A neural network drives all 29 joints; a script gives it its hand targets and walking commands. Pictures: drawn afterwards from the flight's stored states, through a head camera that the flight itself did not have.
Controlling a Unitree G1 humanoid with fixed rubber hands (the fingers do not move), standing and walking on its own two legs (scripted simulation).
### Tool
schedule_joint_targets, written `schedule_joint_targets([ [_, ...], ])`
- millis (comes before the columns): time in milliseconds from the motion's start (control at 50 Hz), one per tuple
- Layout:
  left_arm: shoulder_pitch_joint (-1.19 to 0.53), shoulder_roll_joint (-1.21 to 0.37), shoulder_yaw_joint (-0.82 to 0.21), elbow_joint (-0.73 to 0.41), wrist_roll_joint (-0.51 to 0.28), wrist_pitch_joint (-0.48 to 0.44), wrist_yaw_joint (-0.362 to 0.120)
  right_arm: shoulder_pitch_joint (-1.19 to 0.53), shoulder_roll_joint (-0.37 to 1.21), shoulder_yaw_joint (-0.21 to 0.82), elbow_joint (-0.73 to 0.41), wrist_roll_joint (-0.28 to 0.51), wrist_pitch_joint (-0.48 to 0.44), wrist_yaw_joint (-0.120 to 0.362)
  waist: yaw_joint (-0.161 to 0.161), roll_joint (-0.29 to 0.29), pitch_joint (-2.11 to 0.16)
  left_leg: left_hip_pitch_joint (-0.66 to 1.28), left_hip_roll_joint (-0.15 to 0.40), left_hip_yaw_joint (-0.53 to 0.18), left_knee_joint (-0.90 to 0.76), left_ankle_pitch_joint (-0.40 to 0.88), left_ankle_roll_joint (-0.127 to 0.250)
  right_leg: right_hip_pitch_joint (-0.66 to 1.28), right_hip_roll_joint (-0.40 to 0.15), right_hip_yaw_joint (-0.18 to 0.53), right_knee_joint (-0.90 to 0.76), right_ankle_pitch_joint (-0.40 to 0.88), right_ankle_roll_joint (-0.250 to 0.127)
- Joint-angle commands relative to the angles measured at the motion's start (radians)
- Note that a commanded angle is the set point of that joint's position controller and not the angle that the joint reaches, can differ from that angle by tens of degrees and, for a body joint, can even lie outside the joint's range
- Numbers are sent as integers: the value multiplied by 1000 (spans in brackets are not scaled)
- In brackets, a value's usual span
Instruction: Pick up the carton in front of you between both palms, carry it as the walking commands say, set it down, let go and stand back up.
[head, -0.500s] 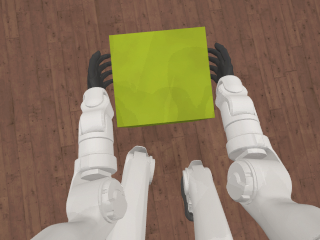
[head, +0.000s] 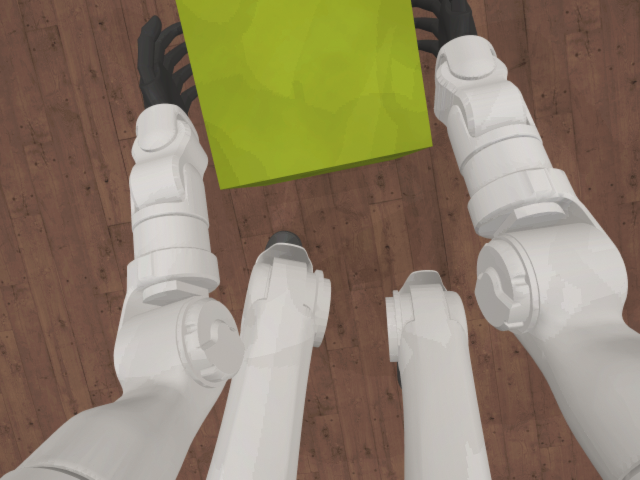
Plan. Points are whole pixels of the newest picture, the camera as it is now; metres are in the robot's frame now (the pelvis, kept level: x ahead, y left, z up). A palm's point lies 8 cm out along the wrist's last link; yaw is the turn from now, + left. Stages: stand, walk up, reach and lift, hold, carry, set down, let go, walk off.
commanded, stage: set down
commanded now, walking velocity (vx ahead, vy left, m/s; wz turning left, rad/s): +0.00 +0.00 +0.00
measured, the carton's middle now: (311, 91) +0.50 +0.12 -0.23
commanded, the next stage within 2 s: none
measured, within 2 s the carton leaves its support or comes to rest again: rests again in 0.84 s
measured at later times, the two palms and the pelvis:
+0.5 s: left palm (192, 112) +0.45 +0.26 -0.20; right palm (435, 51) +0.56 -0.02 -0.21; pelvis +0.00 -0.01 -0.04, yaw +1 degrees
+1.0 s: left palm (187, 111) +0.45 +0.27 -0.22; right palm (427, 68) +0.55 -0.02 -0.24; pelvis +0.00 +0.00 -0.05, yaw +0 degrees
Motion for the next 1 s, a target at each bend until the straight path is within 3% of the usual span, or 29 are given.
schedule_joint_targets([
  [0, -658, -678, -464, 8, -98, -16, -217, -569, 858, 303, -112, 97, -57, 186, 97, -73, -1158, 874, -21, 296, -13, 265, 38, 335, 10, -160, -202, 190, -37],
  [120, -759, -627, -450, 4, -133, -31, -218, -655, 807, 333, -92, 131, -66, 183, 128, -103, -1140, 797, -4, 302, 44, 265, 32, 326, -5, -154, -138, 188, -42],
  [220, -764, -614, -413, 24, -160, -52, -229, -681, 843, 370, -107, 144, -71, 179, 154, -201, -1093, 764, -1, 292, 82, 356, 46, 311, -7, -152, -106, 286, -32],
  [280, -727, -607, -373, 78, -145, -55, -236, -660, 850, 362, -87, 121, -74, 177, 151, -236, -1054, 718, 2, 289, 96, 352, 50, 309, -17, -143, -103, 311, -32],
  [380, -693, -563, -323, 133, -98, -57, -255, -586, 818, 305, -10, 73, -73, 189, 148, -206, -936, 619, 8, 292, 104, 311, 54, 273, -23, -114, -109, 319, -43],
  [540, -692, -518, -296, 141, -90, -80, -253, -593, 768, 291, 9, 76, -93, 193, 149, -182, -880, 574, 15, 280, 121, 321, 60, 232, -26, -95, -93, 329, -57],
  [820, -656, -468, -240, 244, -97, -103, -245, -597, 645, 274, 7, 53, -119, 203, 118, -170, -739, 505, 17, 250, 148, 283, 76, 161, -45, -89, -61, 279, -78],
  [980, -637, -398, -204, 299, -92, -115, -233, -536, 551, 224, 64, 2, -120, 207, 88, -137, -631, 459, 18, 235, 158, 233, 83, 104, -56, -81, -47, 230, -92],
])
